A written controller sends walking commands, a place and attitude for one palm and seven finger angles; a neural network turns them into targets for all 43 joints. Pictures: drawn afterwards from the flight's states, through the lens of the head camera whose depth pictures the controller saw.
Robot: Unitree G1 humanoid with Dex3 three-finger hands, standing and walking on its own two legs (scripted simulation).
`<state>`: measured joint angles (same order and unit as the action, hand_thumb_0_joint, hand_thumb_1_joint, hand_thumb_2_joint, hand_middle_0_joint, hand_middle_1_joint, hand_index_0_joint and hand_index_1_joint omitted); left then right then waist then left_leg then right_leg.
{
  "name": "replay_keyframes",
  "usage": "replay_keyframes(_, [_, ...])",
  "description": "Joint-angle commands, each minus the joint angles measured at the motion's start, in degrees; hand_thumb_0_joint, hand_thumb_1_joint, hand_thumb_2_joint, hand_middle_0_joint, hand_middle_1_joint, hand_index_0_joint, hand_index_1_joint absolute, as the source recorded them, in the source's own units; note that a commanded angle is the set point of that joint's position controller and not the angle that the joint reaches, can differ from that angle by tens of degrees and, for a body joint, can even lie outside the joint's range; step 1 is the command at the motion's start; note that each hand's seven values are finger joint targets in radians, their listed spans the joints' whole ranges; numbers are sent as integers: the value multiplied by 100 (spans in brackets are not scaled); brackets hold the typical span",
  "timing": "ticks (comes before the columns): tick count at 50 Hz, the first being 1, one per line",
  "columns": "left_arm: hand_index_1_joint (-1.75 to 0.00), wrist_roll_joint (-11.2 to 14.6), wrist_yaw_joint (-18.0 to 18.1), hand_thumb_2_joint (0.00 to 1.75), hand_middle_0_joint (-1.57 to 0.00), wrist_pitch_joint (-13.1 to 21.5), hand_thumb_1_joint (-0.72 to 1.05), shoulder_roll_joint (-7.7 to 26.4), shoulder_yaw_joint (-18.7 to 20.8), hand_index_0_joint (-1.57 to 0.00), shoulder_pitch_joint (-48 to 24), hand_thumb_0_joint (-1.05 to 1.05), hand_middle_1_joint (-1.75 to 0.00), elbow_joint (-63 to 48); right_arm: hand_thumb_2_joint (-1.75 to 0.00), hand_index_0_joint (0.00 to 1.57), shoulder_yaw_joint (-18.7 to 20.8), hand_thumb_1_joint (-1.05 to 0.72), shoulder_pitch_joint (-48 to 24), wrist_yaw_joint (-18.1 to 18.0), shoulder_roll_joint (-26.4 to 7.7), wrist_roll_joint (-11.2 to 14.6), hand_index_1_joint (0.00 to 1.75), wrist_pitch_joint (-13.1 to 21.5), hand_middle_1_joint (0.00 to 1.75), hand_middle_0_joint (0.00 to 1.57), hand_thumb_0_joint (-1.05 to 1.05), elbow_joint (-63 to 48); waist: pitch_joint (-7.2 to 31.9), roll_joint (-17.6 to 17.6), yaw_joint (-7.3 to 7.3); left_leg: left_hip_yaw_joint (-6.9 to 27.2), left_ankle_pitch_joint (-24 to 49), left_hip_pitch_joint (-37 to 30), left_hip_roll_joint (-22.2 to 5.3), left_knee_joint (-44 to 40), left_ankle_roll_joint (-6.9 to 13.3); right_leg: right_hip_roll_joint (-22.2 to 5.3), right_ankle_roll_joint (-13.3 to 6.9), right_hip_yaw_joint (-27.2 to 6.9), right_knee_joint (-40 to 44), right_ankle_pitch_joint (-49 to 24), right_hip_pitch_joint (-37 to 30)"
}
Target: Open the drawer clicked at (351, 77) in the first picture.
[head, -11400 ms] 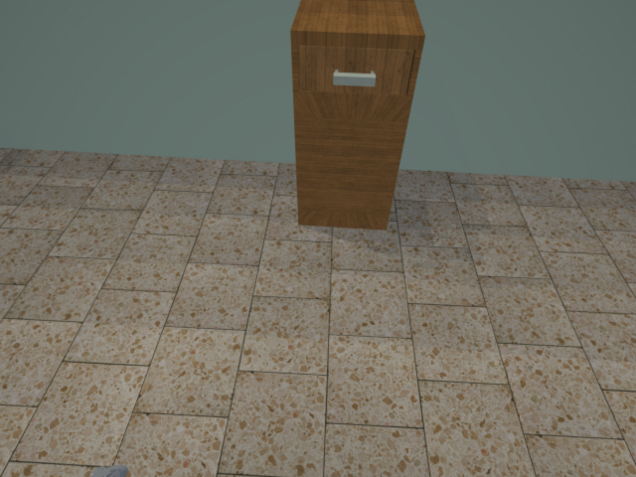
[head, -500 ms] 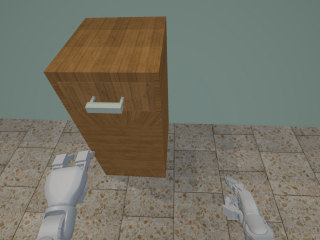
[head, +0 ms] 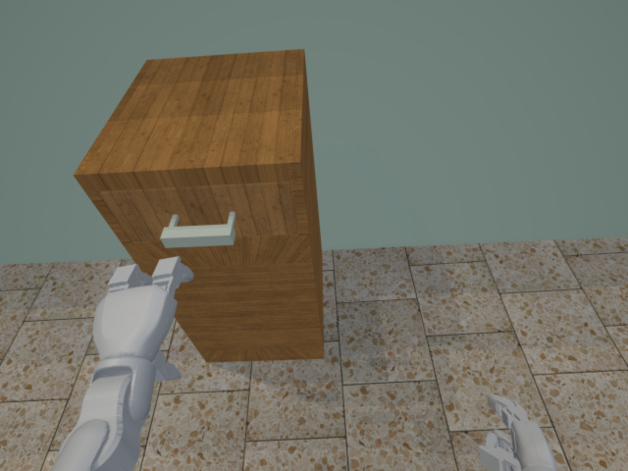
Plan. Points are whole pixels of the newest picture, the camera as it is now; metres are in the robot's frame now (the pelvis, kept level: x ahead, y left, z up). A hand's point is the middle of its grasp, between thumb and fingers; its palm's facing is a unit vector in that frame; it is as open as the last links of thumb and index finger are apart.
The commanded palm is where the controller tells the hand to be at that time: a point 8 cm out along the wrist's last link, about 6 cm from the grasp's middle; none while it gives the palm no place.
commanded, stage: raise the hand with hooked fingers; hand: left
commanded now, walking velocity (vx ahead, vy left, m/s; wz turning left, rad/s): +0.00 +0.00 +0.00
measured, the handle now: (201, 226) +0.52 +0.28 -0.05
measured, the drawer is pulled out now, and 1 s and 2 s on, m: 0.00 0.00 0.00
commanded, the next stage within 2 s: move the hooked fingers above the handle in 0.74 s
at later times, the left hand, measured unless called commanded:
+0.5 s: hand (133, 281) +0.31 +0.27 +0.09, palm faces +0.04 -0.09 -1.00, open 13.8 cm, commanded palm +0.28 +0.27 +0.14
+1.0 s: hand (148, 285) +0.31 +0.25 +0.07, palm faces +0.02 -0.07 -1.00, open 13.8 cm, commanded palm +0.30 +0.27 +0.13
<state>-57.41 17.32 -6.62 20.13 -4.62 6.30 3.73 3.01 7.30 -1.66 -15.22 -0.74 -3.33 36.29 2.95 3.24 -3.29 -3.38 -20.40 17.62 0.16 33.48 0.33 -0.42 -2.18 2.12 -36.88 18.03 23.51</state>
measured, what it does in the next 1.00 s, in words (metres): stands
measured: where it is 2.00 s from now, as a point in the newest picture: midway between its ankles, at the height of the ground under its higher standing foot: outside the picture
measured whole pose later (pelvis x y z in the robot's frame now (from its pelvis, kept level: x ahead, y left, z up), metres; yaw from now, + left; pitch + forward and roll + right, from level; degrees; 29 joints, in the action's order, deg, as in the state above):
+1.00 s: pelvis +0.00 +0.01 +0.01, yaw +1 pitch +3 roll +1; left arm -55.7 7.7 -3.7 24.2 -5.7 -8.9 12.5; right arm 0.2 7.4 -1.8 -13.9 1.3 -4.6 36.5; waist 1.4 4.1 -4.3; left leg -2.1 -16.4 12.4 0.8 25.7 1.0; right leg -0.8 -1.4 3.2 -28.1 14.0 17.3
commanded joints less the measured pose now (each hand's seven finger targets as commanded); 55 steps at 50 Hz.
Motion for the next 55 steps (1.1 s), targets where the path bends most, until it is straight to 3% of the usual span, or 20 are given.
replay_keyframes(1, [-118,-61,-52,31,-30,-125,-48,1084,569,-30,-1203,0,-118,-1111,-90,20,-23,-90,-838,4,-417,47,30,229,30,20,0,-1016,1078,-418,-195,192,1871,-83,217,-579,160,40,-35,-277,620,-1782,-1394])
replay_keyframes(8, [-120,-62,-475,30,-30,-197,-50,1177,431,-30,-2229,0,-120,-919,-90,20,-129,-90,-829,-22,-380,92,30,126,30,20,0,-964,907,-188,-106,212,1925,-426,183,-813,119,84,-56,-144,860,-1659,-1399])
replay_keyframes(11, [-120,-17,-657,30,-30,-145,-50,1278,427,-30,-2679,0,-120,-860,-90,20,-159,-90,-790,-56,-383,93,30,118,30,20,0,-961,997,-284,-86,249,1933,-521,184,-874,131,87,-52,-133,936,-1623,-1505])
replay_keyframes(16, [-120,42,-850,30,-30,50,-50,1496,497,-30,-3216,0,-120,-896,-90,20,-180,-90,-732,-53,-392,99,30,117,30,20,0,-921,1215,35,-82,339,2266,-735,161,-941,81,89,-93,-89,992,-1763,-1634])
replay_keyframes(19, [-120,117,-972,30,-30,93,-50,1403,510,-30,-2790,0,-120,-572,-90,20,-141,-90,-613,-4,-423,117,30,97,30,20,0,-906,1122,-197,-128,354,2672,-713,130,-957,57,109,-93,-26,1002,-2017,-1658])
replay_keyframes(22, [-120,240,-1091,30,-30,133,-50,1327,493,-30,-2531,0,-120,-526,-90,20,-125,-90,-601,59,-475,150,30,45,30,20,0,-956,984,-334,-136,338,2623,-571,101,-1021,51,105,-82,-12,1046,-1990,-1664])
replay_keyframes(28, [-120,131,-853,30,-30,438,-50,1630,773,-30,-2700,0,-120,-1176,-90,20,-54,-90,-509,110,-494,104,30,98,30,20,0,-986,1469,116,-216,431,3118,-865,74,-959,-5,100,-117,-52,986,-2089,-1711])
replay_keyframes(30, [-120,143,-727,30,-30,455,-50,1702,881,-30,-2701,0,-120,-1177,-90,20,-33,-90,-473,112,-511,111,30,107,30,20,0,-931,1510,27,-188,456,3152,-876,60,-949,-32,118,-108,-49,996,-2080,-1686])
replay_keyframes(32, [-120,172,-639,30,-30,405,-50,1564,792,-30,-2637,0,-120,-898,-90,20,-29,-90,-466,104,-497,148,30,112,30,20,0,-885,1238,-116,-153,411,2851,-741,76,-997,-10,114,-103,-33,1035,-1958,-1572])
replay_keyframes(34, [-120,192,-609,30,-30,349,-50,1543,735,-30,-2680,0,-120,-831,-90,20,-20,-90,-498,88,-512,175,30,116,30,20,0,-870,1222,-143,-145,342,2572,-696,102,-1043,34,106,-94,-49,1079,-1866,-1588])
replay_keyframes(41, [-120,181,-676,30,-30,257,-50,1461,553,-30,-2747,0,-120,-874,-90,20,-50,-90,-595,51,-493,178,30,139,30,20,0,-904,1272,-80,-120,313,2324,-721,141,-1071,94,90,-86,-78,1129,-1723,-1659])
replay_keyframes(47, [-120,123,-699,30,-30,303,-50,1647,691,-30,-3196,0,-120,-115,-90,20,-74,-90,-508,-44,-501,203,30,118,30,20,0,-790,1034,-434,-42,213,2005,-430,196,-1019,147,95,-56,-105,1148,-1657,-1549])
replay_keyframes(49, [-120,98,-709,30,-30,343,-50,1669,633,-30,-3600,0,-120,112,-90,20,-77,-90,-458,-82,-503,207,30,127,30,20,0,-749,1104,-400,14,168,1901,-392,225,-972,160,67,-32,-144,1145,-1672,-1512])
replay_keyframes(50, [-120,92,-701,30,-30,376,-50,1884,849,-30,-3620,0,-120,212,-90,20,-58,-90,-419,-103,-525,207,30,135,30,20,0,-752,1223,-454,-28,176,1880,-332,235,-954,170,80,-29,-175,1134,-1638,-1609])
replay_keyframes(52, [-120,100,-709,30,-30,477,-50,1844,792,-30,-3701,0,-120,299,-90,20,-53,-90,-388,-119,-493,206,30,145,30,20,0,-774,1370,-245,-30,148,1980,-334,262,-870,183,49,-32,-192,1060,-1824,-1657])
replay_keyframes(55, [-120,133,-747,30,-30,595,-50,1914,863,-30,-3795,0,-120,606,-90,20,-17,-90,-270,-136,-519,201,30,137,30,20,0,-768,1429,-310,17,141,2031,-200,275,-762,198,47,-16,-214,1005,-1983,-1643])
